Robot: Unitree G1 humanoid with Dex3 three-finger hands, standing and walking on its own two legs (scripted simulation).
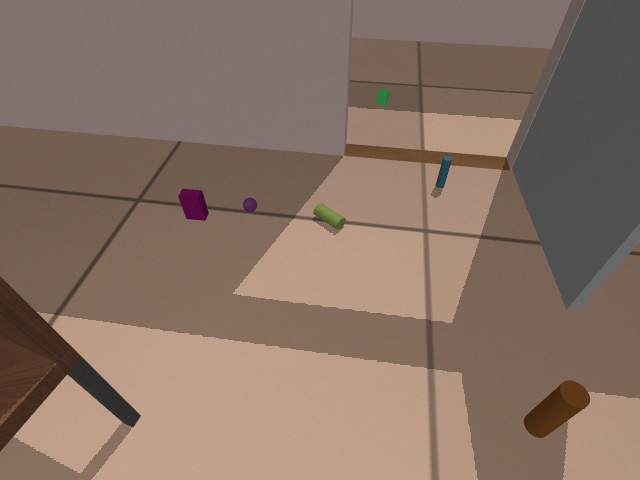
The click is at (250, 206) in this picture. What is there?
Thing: free ball
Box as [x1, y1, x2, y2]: [243, 198, 256, 211]
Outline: 247,198 243,202 243,207 248,211 252,211 256,207 256,202 252,198
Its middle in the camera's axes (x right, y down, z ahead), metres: -0.33 -0.14 +1.80
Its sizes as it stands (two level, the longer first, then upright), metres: 0.066 0.066 0.066
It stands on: the floor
